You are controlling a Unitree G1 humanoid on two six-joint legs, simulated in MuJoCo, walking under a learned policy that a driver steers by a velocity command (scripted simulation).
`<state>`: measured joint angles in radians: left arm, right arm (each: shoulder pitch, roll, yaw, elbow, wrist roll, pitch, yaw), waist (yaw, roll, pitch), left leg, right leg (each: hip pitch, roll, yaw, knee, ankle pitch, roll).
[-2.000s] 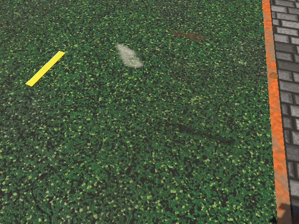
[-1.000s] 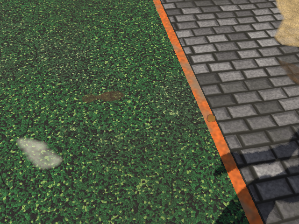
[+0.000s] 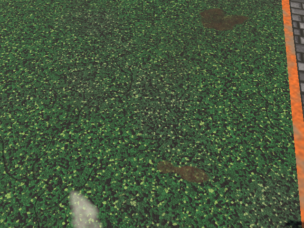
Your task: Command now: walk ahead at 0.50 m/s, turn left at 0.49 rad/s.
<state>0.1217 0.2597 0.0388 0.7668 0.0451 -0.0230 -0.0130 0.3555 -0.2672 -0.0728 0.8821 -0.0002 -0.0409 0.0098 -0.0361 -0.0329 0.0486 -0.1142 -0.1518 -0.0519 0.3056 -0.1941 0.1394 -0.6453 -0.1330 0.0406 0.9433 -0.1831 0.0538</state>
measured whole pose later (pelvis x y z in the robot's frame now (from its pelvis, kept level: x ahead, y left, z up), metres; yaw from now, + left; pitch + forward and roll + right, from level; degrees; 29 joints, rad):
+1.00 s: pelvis +0.45 -0.05 -0.01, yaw +3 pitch +0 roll -1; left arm 0.15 0.26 0.04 0.82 0.03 0.03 0.03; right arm 0.24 -0.26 -0.05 0.84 -0.01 0.01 0.00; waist -0.02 -0.02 0.08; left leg -0.34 -0.12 -0.06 0.41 -0.07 0.10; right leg -0.50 0.00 0.06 1.03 -0.42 0.03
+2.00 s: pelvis +0.44 -0.06 +0.00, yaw +31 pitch -2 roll -1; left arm 0.27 0.29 0.05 0.85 0.01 0.07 0.00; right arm 0.12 -0.22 0.00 0.80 -0.02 0.02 -0.02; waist 0.04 -0.06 0.07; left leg -0.13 -0.06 0.02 0.37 -0.22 0.08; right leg -0.36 -0.02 0.02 0.85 -0.39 0.03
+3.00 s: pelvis +0.73 +0.00 +0.00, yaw +10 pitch +0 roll +1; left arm 0.25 0.27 0.03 0.84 0.05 -0.06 -0.02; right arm 0.30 -0.27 -0.04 0.89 -0.01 -0.06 0.02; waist 0.00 -0.03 0.05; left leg -0.23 -0.10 0.00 0.40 -0.17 0.09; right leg -0.44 -0.01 0.03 1.10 -0.30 -0.05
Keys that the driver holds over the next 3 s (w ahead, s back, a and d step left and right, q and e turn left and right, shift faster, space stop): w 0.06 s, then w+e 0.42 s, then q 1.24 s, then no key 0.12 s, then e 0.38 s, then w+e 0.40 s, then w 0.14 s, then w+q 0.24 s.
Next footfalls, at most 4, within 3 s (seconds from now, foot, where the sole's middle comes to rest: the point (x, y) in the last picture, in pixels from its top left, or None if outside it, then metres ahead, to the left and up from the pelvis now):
0.26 right None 0.33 -0.13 -0.78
0.76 left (147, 204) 0.57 0.01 -0.78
1.30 right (189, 212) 0.53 -0.18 -0.78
1.78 left None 0.43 0.01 -0.78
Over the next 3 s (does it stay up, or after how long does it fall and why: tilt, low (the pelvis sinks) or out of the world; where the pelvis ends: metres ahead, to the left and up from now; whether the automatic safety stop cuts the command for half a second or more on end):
stays up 0.73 0.00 0.00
